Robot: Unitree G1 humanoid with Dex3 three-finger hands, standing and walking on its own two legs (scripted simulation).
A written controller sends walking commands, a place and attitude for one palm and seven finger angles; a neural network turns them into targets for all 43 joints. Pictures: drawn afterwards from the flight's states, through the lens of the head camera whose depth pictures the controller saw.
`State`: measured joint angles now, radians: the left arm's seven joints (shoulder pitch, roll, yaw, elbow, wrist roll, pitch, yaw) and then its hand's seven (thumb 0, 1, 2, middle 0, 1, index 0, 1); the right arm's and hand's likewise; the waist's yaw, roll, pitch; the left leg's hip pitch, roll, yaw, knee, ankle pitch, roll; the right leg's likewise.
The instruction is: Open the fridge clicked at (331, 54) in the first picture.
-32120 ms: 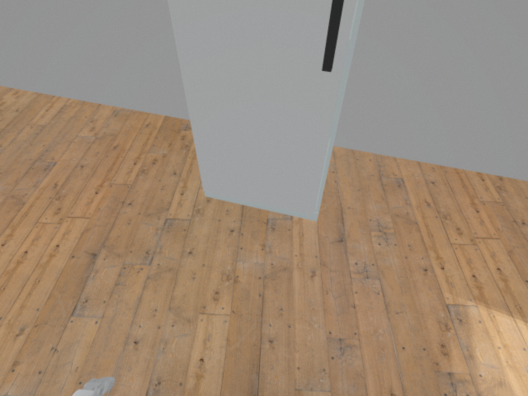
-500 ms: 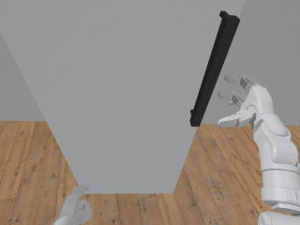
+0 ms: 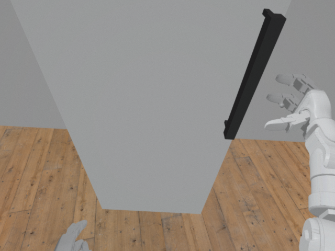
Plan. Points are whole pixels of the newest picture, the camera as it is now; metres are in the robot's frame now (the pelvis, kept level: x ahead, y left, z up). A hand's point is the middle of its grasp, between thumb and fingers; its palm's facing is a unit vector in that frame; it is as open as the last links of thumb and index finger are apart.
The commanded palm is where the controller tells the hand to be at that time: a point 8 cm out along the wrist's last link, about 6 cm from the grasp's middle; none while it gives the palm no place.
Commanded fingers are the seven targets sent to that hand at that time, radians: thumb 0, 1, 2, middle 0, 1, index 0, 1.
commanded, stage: move the hooked fingers beside the handle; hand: right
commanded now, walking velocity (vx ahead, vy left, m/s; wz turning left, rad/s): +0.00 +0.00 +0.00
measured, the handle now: (244, 85) +0.46 -0.14 +0.21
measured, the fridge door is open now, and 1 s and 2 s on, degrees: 0 0 0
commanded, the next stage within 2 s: feel for the door with the fingertips in 0.20 s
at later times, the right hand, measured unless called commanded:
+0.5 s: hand (272, 107) +0.40 -0.19 +0.20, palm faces -0.06 +1.00 +0.00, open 14.0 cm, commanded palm +0.37 -0.24 +0.19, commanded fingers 0.00 0.50 -0.30 0.30 1.20 0.30 1.20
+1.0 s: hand (261, 102) +0.40 -0.17 +0.20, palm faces -0.02 +1.00 -0.02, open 14.0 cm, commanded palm +0.39 -0.22 +0.19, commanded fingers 0.00 0.50 -0.30 0.30 1.20 0.30 1.20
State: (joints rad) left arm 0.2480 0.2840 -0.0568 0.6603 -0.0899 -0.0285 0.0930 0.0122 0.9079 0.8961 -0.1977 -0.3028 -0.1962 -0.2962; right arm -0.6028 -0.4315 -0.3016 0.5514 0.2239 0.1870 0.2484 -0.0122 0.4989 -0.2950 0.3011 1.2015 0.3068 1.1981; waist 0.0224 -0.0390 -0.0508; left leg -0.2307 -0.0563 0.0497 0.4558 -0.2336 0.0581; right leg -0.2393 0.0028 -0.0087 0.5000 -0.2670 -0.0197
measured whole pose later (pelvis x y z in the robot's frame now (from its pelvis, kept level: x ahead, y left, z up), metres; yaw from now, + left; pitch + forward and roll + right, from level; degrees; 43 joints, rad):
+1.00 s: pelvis +0.01 -0.02 +0.00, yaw -1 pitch -1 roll +1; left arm 0.21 0.25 -0.07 0.66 -0.07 0.01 0.08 0.01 0.91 0.90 -0.20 -0.30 -0.20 -0.30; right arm -0.61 -0.28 -0.16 0.42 0.20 0.27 0.13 -0.01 0.50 -0.30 0.30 1.20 0.30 1.20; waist -0.01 -0.04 -0.04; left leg -0.18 -0.03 0.05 0.42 -0.23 0.04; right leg -0.18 0.03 -0.01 0.45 -0.25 -0.04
